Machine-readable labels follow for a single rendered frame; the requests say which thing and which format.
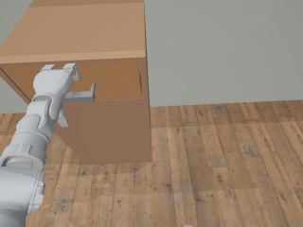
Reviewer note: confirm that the robot left hand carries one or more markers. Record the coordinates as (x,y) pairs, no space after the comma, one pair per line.
(57,82)

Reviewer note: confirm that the robot left upper arm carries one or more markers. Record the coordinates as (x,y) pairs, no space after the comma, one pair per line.
(21,192)

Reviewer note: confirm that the robot left forearm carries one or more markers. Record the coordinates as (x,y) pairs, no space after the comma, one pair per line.
(29,143)

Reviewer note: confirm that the drawer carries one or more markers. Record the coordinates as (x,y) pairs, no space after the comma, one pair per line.
(114,79)

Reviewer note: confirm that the cabinet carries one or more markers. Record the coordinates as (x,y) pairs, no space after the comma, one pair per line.
(111,131)

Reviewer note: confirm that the handle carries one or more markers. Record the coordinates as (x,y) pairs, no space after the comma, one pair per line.
(83,96)

